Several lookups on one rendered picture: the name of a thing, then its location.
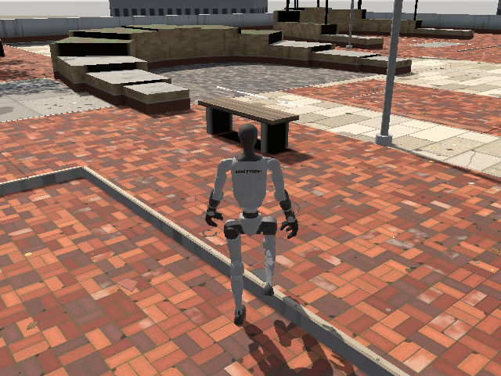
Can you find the robot left thigh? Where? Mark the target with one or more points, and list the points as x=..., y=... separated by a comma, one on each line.
x=233, y=239

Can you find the robot thigh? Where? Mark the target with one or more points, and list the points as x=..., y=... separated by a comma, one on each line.
x=269, y=228
x=233, y=239

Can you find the robot left upper arm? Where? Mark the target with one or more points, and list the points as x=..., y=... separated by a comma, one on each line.
x=220, y=178

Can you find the robot right upper arm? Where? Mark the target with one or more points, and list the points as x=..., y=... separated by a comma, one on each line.
x=277, y=178

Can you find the robot right thigh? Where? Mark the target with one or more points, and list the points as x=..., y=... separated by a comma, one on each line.
x=269, y=228

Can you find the left robot hand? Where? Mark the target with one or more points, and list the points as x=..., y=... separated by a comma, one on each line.
x=215, y=216

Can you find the robot right forearm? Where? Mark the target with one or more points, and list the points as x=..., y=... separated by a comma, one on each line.
x=287, y=209

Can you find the right robot hand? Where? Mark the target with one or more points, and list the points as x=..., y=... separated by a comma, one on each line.
x=292, y=226

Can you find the robot left forearm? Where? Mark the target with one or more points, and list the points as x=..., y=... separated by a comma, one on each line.
x=212, y=205

